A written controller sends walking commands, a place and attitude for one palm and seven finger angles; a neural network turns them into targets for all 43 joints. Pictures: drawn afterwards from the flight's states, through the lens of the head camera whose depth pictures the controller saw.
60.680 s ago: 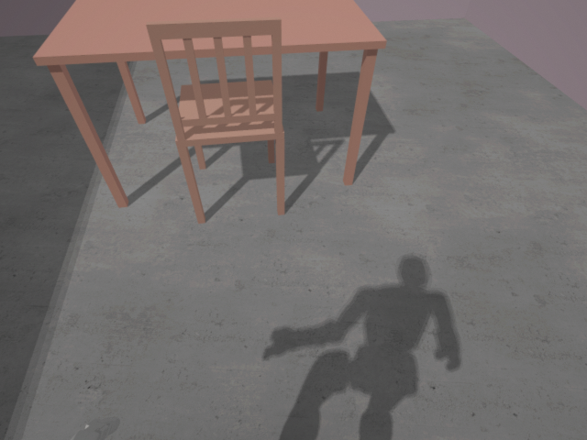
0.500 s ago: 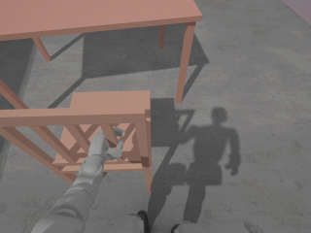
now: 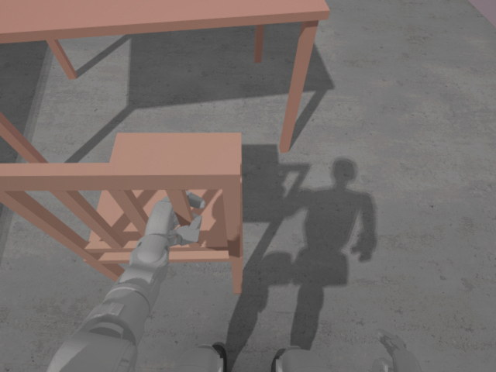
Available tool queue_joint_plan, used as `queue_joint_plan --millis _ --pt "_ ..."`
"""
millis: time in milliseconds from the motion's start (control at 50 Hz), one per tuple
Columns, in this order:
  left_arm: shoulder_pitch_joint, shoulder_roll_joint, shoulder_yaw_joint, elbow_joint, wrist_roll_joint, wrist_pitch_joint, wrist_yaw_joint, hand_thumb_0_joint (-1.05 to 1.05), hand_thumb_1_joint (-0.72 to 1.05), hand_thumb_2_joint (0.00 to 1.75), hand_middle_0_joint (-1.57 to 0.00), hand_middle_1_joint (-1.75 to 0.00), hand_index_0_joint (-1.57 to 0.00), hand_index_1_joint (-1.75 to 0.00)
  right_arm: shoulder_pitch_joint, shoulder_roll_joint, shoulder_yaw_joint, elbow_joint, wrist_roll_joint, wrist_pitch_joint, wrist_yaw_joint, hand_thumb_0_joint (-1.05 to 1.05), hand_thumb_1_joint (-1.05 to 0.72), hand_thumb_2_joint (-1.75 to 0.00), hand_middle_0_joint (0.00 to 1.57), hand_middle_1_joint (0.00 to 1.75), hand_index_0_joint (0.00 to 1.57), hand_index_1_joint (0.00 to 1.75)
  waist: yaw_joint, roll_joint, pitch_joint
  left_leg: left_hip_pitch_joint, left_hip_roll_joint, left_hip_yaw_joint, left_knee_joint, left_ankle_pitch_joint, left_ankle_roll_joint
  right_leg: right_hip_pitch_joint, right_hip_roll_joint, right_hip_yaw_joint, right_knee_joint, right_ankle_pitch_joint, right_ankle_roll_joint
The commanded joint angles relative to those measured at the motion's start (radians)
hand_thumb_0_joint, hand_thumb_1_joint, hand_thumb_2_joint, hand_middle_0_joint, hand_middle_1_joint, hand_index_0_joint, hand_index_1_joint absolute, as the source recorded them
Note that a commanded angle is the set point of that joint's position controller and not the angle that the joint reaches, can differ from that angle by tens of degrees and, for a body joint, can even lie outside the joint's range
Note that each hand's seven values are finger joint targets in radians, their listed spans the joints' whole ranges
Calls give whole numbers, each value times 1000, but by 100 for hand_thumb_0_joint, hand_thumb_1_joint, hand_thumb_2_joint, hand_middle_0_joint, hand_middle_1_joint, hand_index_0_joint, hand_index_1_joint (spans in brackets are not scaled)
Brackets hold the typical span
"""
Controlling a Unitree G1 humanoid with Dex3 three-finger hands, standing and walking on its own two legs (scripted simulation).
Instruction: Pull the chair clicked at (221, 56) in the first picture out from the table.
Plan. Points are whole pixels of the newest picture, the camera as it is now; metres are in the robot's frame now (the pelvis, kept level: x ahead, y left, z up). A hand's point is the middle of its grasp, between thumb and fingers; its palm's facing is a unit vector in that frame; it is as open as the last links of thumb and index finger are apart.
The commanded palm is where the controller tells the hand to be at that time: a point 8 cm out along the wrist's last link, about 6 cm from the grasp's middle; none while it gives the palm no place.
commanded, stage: step backward, pulling the chair out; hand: left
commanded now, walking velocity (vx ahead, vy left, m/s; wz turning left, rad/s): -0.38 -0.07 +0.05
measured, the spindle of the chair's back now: (140, 220) +0.38 +0.22 -0.08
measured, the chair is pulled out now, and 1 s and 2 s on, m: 0.46 0.63 0.69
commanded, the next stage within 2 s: stop walking, hand still on the chair in 0.86 s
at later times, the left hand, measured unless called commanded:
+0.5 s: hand (190, 269) +0.28 +0.11 -0.06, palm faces -0.10 -0.98 -0.15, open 5.6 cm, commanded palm +0.26 +0.16 -0.06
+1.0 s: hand (185, 330) +0.18 +0.10 -0.06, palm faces -0.07 -0.99 -0.15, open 5.7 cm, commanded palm +0.17 +0.16 -0.04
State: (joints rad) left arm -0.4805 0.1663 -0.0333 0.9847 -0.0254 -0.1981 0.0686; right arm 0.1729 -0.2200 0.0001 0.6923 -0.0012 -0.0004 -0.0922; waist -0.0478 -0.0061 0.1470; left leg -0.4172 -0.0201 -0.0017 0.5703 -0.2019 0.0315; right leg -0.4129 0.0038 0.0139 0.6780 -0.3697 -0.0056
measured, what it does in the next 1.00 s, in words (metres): walks backwards: left foot, then right foot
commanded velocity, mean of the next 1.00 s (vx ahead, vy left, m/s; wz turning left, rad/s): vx -0.30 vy -0.01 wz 0.05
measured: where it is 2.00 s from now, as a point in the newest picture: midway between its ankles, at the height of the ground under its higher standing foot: outside the picture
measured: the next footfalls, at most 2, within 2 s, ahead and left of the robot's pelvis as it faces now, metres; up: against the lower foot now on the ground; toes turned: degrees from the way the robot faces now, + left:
left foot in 0.36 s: -0.10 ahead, +0.12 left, +0.00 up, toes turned -2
right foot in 0.62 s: -0.06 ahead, -0.14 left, +0.00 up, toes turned -3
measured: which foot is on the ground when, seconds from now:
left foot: down 0.00-0.18, up 0.20-0.34, down 0.36-1.00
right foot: down 0.00-0.46, up 0.48-0.60, down 0.62-1.00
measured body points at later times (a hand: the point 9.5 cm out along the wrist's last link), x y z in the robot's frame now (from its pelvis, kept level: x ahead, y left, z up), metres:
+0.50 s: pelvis -0.08 +0.00 +0.01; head +0.03 +0.01 +0.44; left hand +0.28 +0.16 -0.05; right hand +0.04 -0.28 -0.11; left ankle -0.07 +0.12 -0.73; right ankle -0.03 -0.14 -0.72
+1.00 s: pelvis -0.16 +0.00 +0.00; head -0.09 +0.00 +0.44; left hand +0.18 +0.16 -0.05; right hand -0.07 -0.27 -0.12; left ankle -0.14 +0.12 -0.73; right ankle -0.10 -0.13 -0.73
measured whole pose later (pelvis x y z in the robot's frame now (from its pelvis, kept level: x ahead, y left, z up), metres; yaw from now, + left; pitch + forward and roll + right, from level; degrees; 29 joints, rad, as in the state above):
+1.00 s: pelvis -0.16 +0.00 +0.00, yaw +0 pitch +2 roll +0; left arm -0.43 0.16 -0.02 0.93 -0.05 -0.14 0.07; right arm 0.21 -0.25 0.00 0.68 0.01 0.05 -0.11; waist -0.05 0.00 0.15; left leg -0.35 0.02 -0.03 0.59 -0.26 -0.01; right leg -0.40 -0.02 -0.02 0.56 -0.23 0.01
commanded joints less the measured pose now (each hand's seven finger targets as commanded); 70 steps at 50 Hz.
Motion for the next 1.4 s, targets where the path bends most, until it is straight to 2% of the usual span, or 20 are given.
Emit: queue_joint_plan --millis 0,100,160,220,300,360,400,460,540,620,700,780,860,880,920,960,1040,1120,1200,1380 --pt "-206 116 41 -236 26 -79 8 0 90 90 -50 -145 -50 -145 95 -155 -49 -84 -4 -23 9 0 -90 -90 20 30 20 30 -3 193 -467 403 310 -246 -29 787 101 73 -21 16 -76 53 -5" --pt "-137 171 86 -263 30 -81 3 0 90 90 -50 -145 -50 -145 63 -158 -53 -109 11 -17 5 0 -90 -90 20 30 20 30 0 97 -487 203 197 -145 41 499 10 287 -82 40 -225 548 -22" --pt "-134 198 93 -306 9 -77 14 0 90 90 -50 -145 -50 -145 12 -137 -50 -138 32 -13 -20 0 -90 -90 20 30 20 30 5 -86 -536 59 55 -53 235 -114 -63 391 -293 191 -231 899 -105" --pt "-108 202 96 -289 7 -37 22 0 90 90 -50 -145 -50 -145 -32 -132 -31 -127 24 -7 -31 0 -90 -90 20 30 20 30 29 -53 -459 -23 48 -124 324 -266 -66 347 -357 200 -238 809 -147" --pt "-138 192 81 -277 3 -5 28 0 90 90 -50 -145 -50 -145 -3 -157 -23 -87 23 4 -50 0 -90 -90 20 30 20 30 6 -83 -416 37 78 -108 13 -86 -58 405 -283 92 -173 862 -77" --pt "-186 113 9 -312 -3 5 20 0 90 90 -50 -145 -50 -145 52 -185 -46 -110 27 35 -52 0 -90 -90 20 30 20 30 -5 -19 -467 235 179 -152 -91 548 -6 309 -116 -8 -119 710 15" --pt "-230 100 0 -347 5 -5 8 0 90 90 -50 -145 -50 -145 52 -167 -38 -114 13 42 -40 0 -90 -90 20 30 20 30 -9 119 -500 357 206 -164 -60 756 17 212 -75 -19 -80 591 18" --pt "-207 57 -12 -340 10 -13 1 0 90 90 -50 -145 -50 -145 56 -148 -44 -116 -8 41 -7 0 -90 -90 20 30 20 30 2 263 -472 393 290 -239 -108 833 68 73 -20 -23 37 -11 0" --pt "-191 61 0 -310 14 -26 2 0 90 90 -50 -145 -50 -145 77 -144 -50 -110 -1 25 22 0 -90 -90 20 30 20 30 -6 211 -458 484 290 -203 -15 919 68 69 -23 -16 -122 98 -5" --pt "-182 111 39 -247 26 -47 -1 0 90 90 -50 -145 -50 -145 69 -143 -46 -100 2 21 20 0 -90 -90 20 30 20 30 -3 165 -444 315 227 -150 36 673 12 234 -67 12 -261 494 -14" --pt "-138 213 107 -185 2 -36 15 0 90 90 -50 -145 -50 -145 44 -149 -55 -114 36 22 -23 0 -90 -90 20 30 20 30 12 -125 -540 59 60 -61 223 -171 -72 439 -296 154 -231 977 -116" --pt "-148 147 74 -181 -3 -11 18 0 90 90 -50 -145 -50 -145 2 -127 -19 -99 25 13 -28 0 -90 -90 20 30 20 30 18 -90 -437 55 82 -108 138 -197 -56 327 -288 95 -223 658 -109" --pt "-176 104 37 -222 -7 -8 18 0 90 90 -50 -145 -50 -145 42 -169 -37 -109 19 20 -33 0 -90 -90 20 30 20 30 15 72 -432 210 217 -216 -99 442 28 226 -56 -21 -105 403 22" --pt "-185 84 23 -212 -11 -6 13 0 90 90 -50 -145 -50 -145 63 -165 -40 -110 25 27 -25 0 -90 -90 20 30 20 30 19 32 -443 241 224 -196 -77 467 37 226 -42 -10 -143 366 25" --pt "-229 66 -1 -254 -5 -10 1 0 90 90 -50 -145 -50 -145 29 -139 -21 -119 11 24 -24 0 -90 -90 20 30 20 30 13 206 -420 183 249 -236 -140 415 51 211 -38 -29 -59 179 18" --pt "-302 111 28 -412 -10 -23 11 0 90 90 -50 -145 -50 -145 26 -135 -26 -140 14 13 -14 0 -90 -90 20 30 20 30 25 253 -418 198 272 -244 -148 367 69 199 -30 -12 -69 33 7" --pt "-196 97 26 -365 -14 14 18 0 90 90 -50 -145 -50 -145 51 -137 -25 -149 34 -4 -16 0 -90 -90 20 30 20 30 16 134 -434 170 183 -139 -115 87 24 307 -41 0 -219 138 11" --pt "-135 124 42 -312 -2 29 35 0 90 90 -50 -145 -50 -145 44 -129 -20 -140 36 -17 -19 0 -90 -90 20 30 20 30 19 48 -337 98 83 -64 -111 -322 -10 202 -92 70 -336 -200 -11" --pt "-95 153 71 -336 2 21 49 0 90 90 -50 -145 -50 -145 53 -131 -24 -108 23 -30 -21 0 -90 -90 20 30 20 30 13 -37 -326 223 31 -16 18 -211 -20 100 -179 134 -415 -248 -46" --pt "31 59 12 -362 3 10 36 0 90 90 -50 -145 -50 -145 10 -104 -12 -117 20 -43 -20 0 -90 -90 20 30 20 30 30 -56 -253 192 80 -80 -116 -88 -2 177 -135 80 -357 -83 -16"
